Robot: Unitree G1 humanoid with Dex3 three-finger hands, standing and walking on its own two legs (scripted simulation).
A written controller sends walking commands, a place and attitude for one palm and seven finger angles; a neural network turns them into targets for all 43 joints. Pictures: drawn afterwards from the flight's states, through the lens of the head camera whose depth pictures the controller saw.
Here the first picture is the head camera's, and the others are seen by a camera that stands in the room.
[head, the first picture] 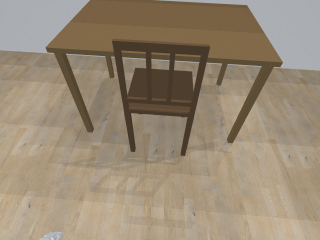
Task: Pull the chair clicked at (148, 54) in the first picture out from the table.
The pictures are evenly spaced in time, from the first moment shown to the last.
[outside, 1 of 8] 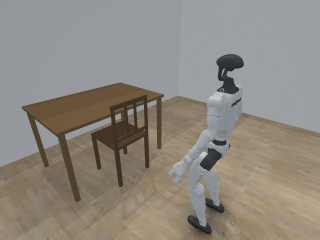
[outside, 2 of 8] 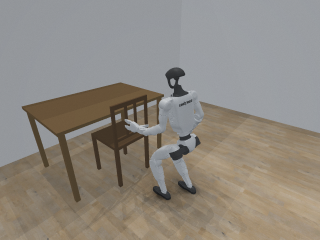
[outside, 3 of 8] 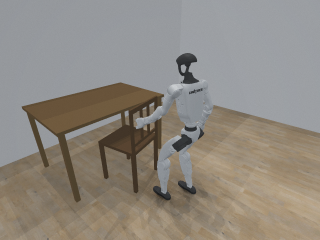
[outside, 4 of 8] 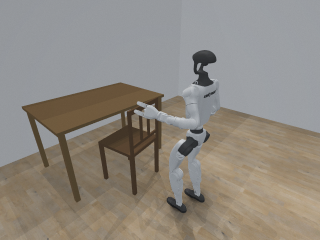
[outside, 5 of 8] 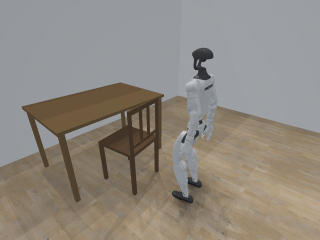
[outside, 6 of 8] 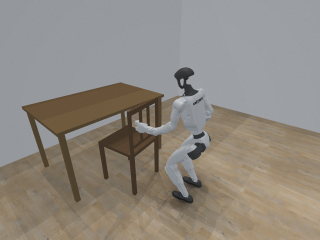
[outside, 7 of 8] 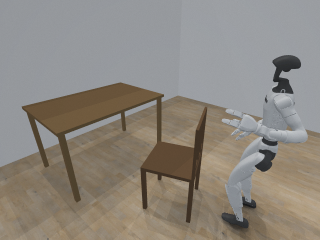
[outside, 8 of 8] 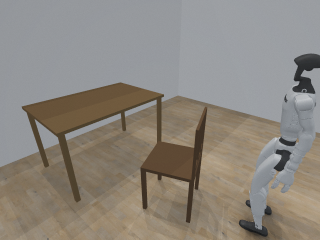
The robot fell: no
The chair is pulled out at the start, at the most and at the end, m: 0.00 0.68 0.67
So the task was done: yes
